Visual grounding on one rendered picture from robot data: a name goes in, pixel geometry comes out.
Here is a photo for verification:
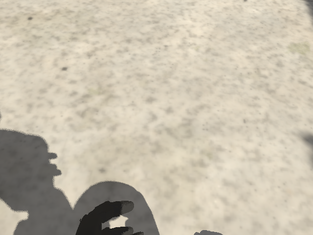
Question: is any left robot hand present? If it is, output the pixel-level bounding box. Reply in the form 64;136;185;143
75;201;144;235

